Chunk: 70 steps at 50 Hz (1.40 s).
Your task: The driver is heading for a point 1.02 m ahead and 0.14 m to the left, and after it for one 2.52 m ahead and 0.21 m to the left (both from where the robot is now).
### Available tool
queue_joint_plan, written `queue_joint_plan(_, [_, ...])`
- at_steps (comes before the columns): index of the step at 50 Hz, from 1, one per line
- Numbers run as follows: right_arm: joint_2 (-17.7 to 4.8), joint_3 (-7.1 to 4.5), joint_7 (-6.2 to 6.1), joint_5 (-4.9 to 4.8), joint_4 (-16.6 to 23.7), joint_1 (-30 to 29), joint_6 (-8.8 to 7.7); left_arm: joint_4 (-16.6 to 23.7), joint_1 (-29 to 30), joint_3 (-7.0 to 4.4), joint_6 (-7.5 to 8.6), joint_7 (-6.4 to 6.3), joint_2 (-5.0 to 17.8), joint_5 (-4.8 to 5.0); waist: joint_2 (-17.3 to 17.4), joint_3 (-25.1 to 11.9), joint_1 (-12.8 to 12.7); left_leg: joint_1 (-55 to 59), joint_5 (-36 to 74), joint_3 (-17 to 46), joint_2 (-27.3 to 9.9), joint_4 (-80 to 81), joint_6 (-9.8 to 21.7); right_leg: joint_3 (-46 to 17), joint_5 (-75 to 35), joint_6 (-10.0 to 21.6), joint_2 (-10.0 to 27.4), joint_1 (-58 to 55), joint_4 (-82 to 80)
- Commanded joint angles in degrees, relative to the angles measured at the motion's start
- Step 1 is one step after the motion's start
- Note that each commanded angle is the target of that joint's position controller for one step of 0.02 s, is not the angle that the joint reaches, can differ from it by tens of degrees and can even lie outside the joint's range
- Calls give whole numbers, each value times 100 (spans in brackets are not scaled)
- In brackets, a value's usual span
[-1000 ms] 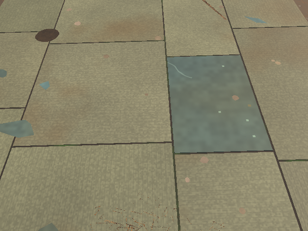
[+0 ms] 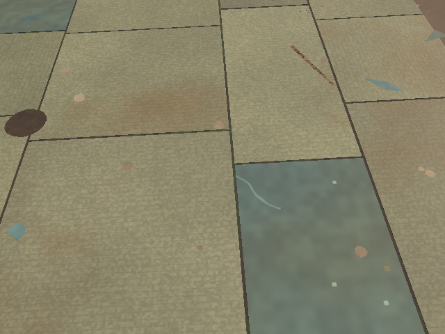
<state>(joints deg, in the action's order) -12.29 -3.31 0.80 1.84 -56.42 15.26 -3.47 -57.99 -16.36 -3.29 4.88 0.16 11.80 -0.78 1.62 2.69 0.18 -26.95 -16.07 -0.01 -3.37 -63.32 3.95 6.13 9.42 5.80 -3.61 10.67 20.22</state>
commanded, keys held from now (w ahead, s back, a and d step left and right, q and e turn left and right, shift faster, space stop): w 1.00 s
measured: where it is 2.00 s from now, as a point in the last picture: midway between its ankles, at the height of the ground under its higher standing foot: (218, 174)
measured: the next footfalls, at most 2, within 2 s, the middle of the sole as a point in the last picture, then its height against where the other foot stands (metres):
left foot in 0.36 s outside the picture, level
right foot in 0.94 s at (258, 277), level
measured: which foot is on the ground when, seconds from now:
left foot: up 0.00-0.34, down 0.36-0.96, up 0.98-1.00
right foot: down 0.00-0.36, up 0.38-0.92, down 0.94-1.00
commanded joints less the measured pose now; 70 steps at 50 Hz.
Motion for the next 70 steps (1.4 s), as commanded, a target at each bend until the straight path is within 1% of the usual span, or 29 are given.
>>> queue_joint_plan(1, [-143, -34, 69, 45, 177, 293, 117, 79, -375, -59, 144, -26, 545, 25, -447, 31, 177, -597, 460, 4, -275, 227, -153, -1332, -1015, 636, 1532, -189, -1307])
queue_joint_plan(7, [-148, 36, 98, -43, 662, -1120, 121, -48, -949, 1, 129, -26, 521, 22, -476, 288, -141, -1027, 1470, -274, -254, 1886, -320, -933, -1614, 531, 1338, -619, -1424])
queue_joint_plan(13, [-223, 68, 78, -59, 977, -1872, 52, -257, -1414, -2, 92, -105, 592, -52, -545, 395, -332, -1012, 1314, -414, -25, 2866, -71, -851, -2447, 560, 1618, -1638, -1080])
queue_joint_plan(16, [-345, 2, 28, -60, 895, -1397, -29, -261, -1178, -40, 70, -147, 718, -85, -612, 159, -16, -103, 680, -548, 293, 3235, 213, -687, -4071, 412, 1676, -1808, -292])
queue_joint_plan(17, [-431, -58, -15, -47, 680, -734, -68, -261, -1092, -52, 52, -141, 760, -81, -586, -180, 264, 685, 644, -635, 493, 3461, 333, -594, -4626, 336, 1581, -1745, 475])
queue_joint_plan(18, [-592, -146, -70, 18, 337, 278, -128, -223, -999, -33, 37, -126, 720, -46, -389, -719, 670, 2012, 911, -548, 447, 3719, 501, -391, -4239, 214, 1336, -1203, 1626])
queue_joint_plan(19, [-1114, -287, -137, 175, 166, 1242, -170, -8, -1091, 60, 47, -83, 429, 91, 272, -1482, 884, 3720, 433, 1066, -916, 3810, 907, -134, -2212, 30, 930, 327, 3459])
queue_joint_plan(20, [-1495, -379, -82, 138, 136, 1347, -121, 3, -1656, 81, 38, -42, 127, 201, 1280, -2000, 596, 4627, 425, 3664, -2213, 4557, 1610, -238, 2168, -113, -130, 1987, 5254])
queue_joint_plan(21, [-1213, -324, -45, -70, 207, 771, -57, 26, -1122, -52, -2, -61, 600, 48, 358, -1415, 450, 4023, -74, 3421, -1869, 4741, 1403, -959, 1798, -5, 249, 2431, 5578])
queue_joint_plan(22, [-844, -216, -31, -112, 304, 196, -65, 178, -672, -54, 27, -29, 553, 23, 157, -626, 273, 3143, 2, 2560, -1682, 4911, 1217, -924, 1247, 7, 490, 2549, 5378])
queue_joint_plan(23, [-551, -132, -14, -91, 323, -74, -102, 202, -485, -42, 38, -10, 447, 12, -14, -295, 125, 2537, 401, 1999, -1395, 5139, 1018, -898, 890, 2, 685, 2362, 5035])
queue_joint_plan(25, [-255, -28, -57, -116, 187, -82, -169, 148, -623, -30, -98, 50, 279, -121, 168, -128, -161, 1877, 1013, 1235, -981, 5367, 749, -844, 660, -122, 866, 1860, 4567])
queue_joint_plan(28, [-443, -44, -86, -139, -12, 372, -276, 232, -421, -34, -239, 123, 205, -150, 141, -73, -235, 1798, 1618, 845, -864, 5531, 798, -677, 422, -284, 912, 1975, 4256])
queue_joint_plan(31, [-525, -40, -88, -137, -91, 686, -277, 503, 357, -33, -298, 148, 284, -132, 125, 167, -105, 1959, 1614, 653, -783, 5757, 795, -556, -157, -435, 1049, 2597, 3669])
queue_joint_plan(36, [-493, 8, -95, -131, -207, 1162, -264, 853, 1375, 45, -268, 163, 213, -58, 162, 287, 151, 2389, 2327, 311, -645, 5733, 683, -312, -863, -508, 925, 2697, 2297])
queue_joint_plan(41, [-529, 11, -160, -62, -382, 1552, -231, 1120, 2007, 78, -208, 145, 265, -49, 230, 388, 318, 3234, 3070, 226, -868, 5431, 735, -180, -724, -298, 728, 2695, 1499])
queue_joint_plan(44, [-642, -23, -207, -28, -398, 1356, -210, 1112, 1723, 30, -129, 111, 367, -43, 284, 254, 67, 3476, 4466, 97, -976, 4816, 626, -80, -120, -24, 478, 2027, 1131])
queue_joint_plan(45, [-702, -41, -211, -22, -395, 1267, -201, 968, 1246, -19, -98, 71, 448, -48, 324, 4, -140, 3454, 5223, 31, -940, 4259, 553, -4, 63, 88, 282, 1398, 1012])
queue_joint_plan(46, [-717, -43, -197, -48, -380, 1147, -175, 663, 346, -89, -47, 23, 538, -77, 181, -445, -531, 3241, 5394, -141, -754, 3254, 445, 86, -172, 227, 114, 344, 626])
queue_joint_plan(47, [-610, 2, -179, -103, -267, 1092, -181, 377, -690, -203, 9, -39, 853, -202, -59, -1070, -888, 2206, 4138, -275, -528, 1875, 337, -595, -92, 475, 744, -1210, 600])
queue_joint_plan(48, [-73, 113, -104, -350, -84, 1632, -184, 320, -1345, -377, 5, -63, 1515, -316, -1308, -1913, -768, 163, 877, -651, 424, -470, 33, -3321, 512, 1219, 2533, -2931, 220])
queue_joint_plan(49, [-479, -18, -104, -205, -147, 1504, -177, 339, -956, -357, -90, 4, 1384, -94, -974, -1930, -632, -539, -1260, 164, 691, -1245, 124, -4494, 563, 1333, 2721, -2694, -465])
queue_joint_plan(50, [-548, -64, -99, -139, -3, 1012, -157, 440, -247, -279, -112, 23, 1120, 12, -628, -954, -340, -899, -802, 315, 300, -1318, 171, -3511, 907, 1144, 2511, -1833, -527])
queue_joint_plan(51, [-460, -38, -69, -115, 69, 702, -183, 505, 139, -169, -79, 49, 712, 15, -332, -417, -238, -828, -378, 298, 83, -987, 167, -2866, 682, 974, 2259, -1028, -796])
queue_joint_plan(53, [-273, -29, -25, 2, 55, 710, -74, 393, 296, -48, -7, 15, 350, 25, -474, -15, 103, -320, -36, 249, -195, -319, 78, -1948, 100, 578, 1732, -112, -1117])
queue_joint_plan(56, [-167, -24, 61, 46, 80, 653, 83, 184, -149, -50, 115, -12, 477, 19, -468, -40, 210, -274, 246, 81, -243, -22, -83, -1445, -718, 609, 1545, 2, -1257])
queue_joint_plan(61, [-244, -10, 100, -36, 468, -490, 153, 65, -644, -42, 141, -23, 579, -1, -443, 242, -2, -1150, 1168, -23, -343, 1033, -257, -890, -1082, 521, 1438, -441, -1514])
queue_joint_plan(64, [-153, 51, 120, -83, 643, -999, 128, 16, -848, -13, 166, -50, 552, -12, -473, 319, -137, -1069, 1637, -91, -156, 1853, -196, -468, -1454, 367, 1404, -669, -1521])
queue_joint_plan(70, [-166, 91, 145, -26, 968, -1621, 73, -145, -1178, -2, 141, -183, 610, -61, -492, 408, -250, -918, 1300, -552, 108, 2842, 176, 91, -2966, 270, 1717, -1726, -1002])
